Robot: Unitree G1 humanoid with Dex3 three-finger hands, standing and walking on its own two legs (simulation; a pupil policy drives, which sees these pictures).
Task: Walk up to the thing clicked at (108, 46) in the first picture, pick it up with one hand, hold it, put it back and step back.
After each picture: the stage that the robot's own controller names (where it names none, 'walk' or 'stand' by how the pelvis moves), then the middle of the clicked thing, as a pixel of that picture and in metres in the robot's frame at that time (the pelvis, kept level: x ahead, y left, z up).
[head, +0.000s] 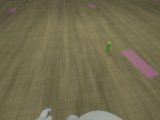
stand; (108, 47) +1.51 -0.40 -0.65
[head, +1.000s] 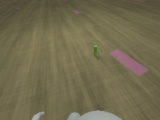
walk; (95, 50) +1.43 -0.01 -0.62
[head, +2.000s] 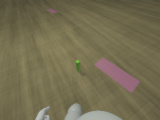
walk; (78, 65) +0.89 +0.25 -0.65
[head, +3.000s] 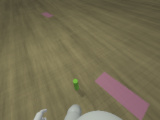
walk; (76, 84) +0.55 +0.22 -0.64
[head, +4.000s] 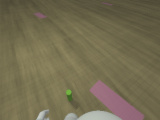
stand; (69, 95) +0.41 +0.23 -0.64
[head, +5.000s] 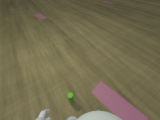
stand; (71, 98) +0.38 +0.22 -0.65
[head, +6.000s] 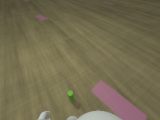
stand; (71, 96) +0.41 +0.23 -0.66
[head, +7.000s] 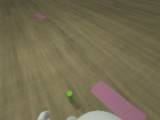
stand; (70, 96) +0.40 +0.23 -0.66
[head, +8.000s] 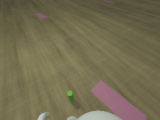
stand; (70, 96) +0.40 +0.23 -0.66
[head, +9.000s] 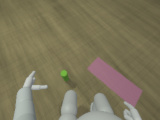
go down; (65, 76) +0.43 +0.24 -0.50
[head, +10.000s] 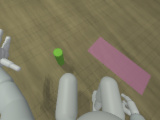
go down; (59, 58) +0.47 +0.27 -0.26
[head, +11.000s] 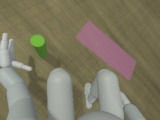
close in; (41, 48) +0.45 +0.30 -0.19
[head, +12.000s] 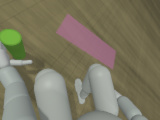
close; (16, 48) +0.45 +0.32 -0.15
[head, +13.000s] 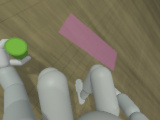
lift; (19, 52) +0.40 +0.32 -0.16
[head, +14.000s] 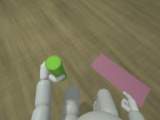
lift; (58, 71) +0.33 +0.21 +0.02
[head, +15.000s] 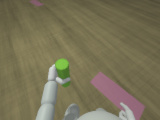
hold; (64, 75) +0.32 +0.18 +0.03
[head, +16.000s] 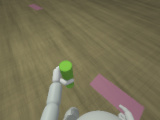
hold; (67, 76) +0.32 +0.16 +0.02
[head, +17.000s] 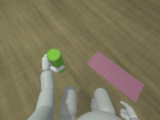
crouch; (58, 63) +0.40 +0.21 -0.04
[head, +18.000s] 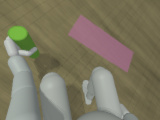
lower; (28, 46) +0.47 +0.30 -0.12
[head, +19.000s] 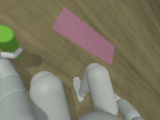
lower; (9, 46) +0.45 +0.32 -0.16
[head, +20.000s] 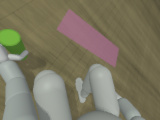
lower; (16, 48) +0.43 +0.32 -0.16
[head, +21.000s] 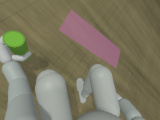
lower; (20, 49) +0.43 +0.31 -0.16
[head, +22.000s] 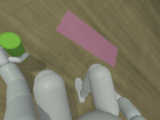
lower; (16, 51) +0.43 +0.31 -0.16
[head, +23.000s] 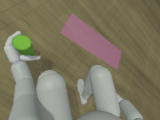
open; (26, 51) +0.44 +0.30 -0.17
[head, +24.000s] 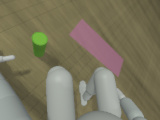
stand; (39, 47) +0.44 +0.28 -0.18
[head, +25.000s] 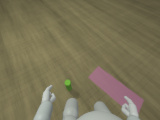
stand; (68, 85) +0.41 +0.21 -0.54
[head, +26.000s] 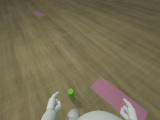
stand; (71, 94) +0.41 +0.20 -0.60
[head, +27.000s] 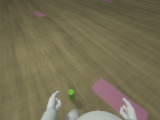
stand; (71, 95) +0.41 +0.20 -0.60
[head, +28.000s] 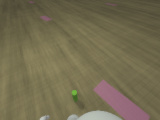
stand; (75, 96) +0.43 +0.19 -0.65
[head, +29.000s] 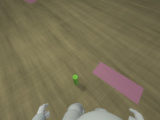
walk; (75, 80) +0.50 +0.18 -0.63
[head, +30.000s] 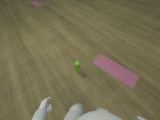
walk; (77, 67) +0.76 +0.21 -0.64
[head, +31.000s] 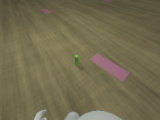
stand; (76, 60) +1.05 +0.26 -0.63
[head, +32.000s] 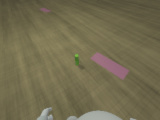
stand; (76, 60) +1.06 +0.24 -0.66
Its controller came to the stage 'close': yes
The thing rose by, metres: 0.68
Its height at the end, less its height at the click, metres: +0.00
